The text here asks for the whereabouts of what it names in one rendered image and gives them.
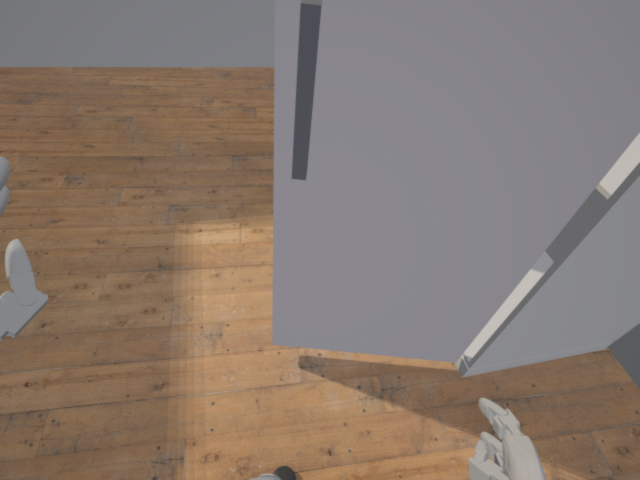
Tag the handle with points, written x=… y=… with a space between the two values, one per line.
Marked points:
x=310 y=12

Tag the right robot hand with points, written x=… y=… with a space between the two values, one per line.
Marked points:
x=515 y=458

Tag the left robot hand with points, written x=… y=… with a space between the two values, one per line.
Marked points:
x=19 y=308

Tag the fridge door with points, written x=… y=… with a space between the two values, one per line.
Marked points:
x=451 y=141

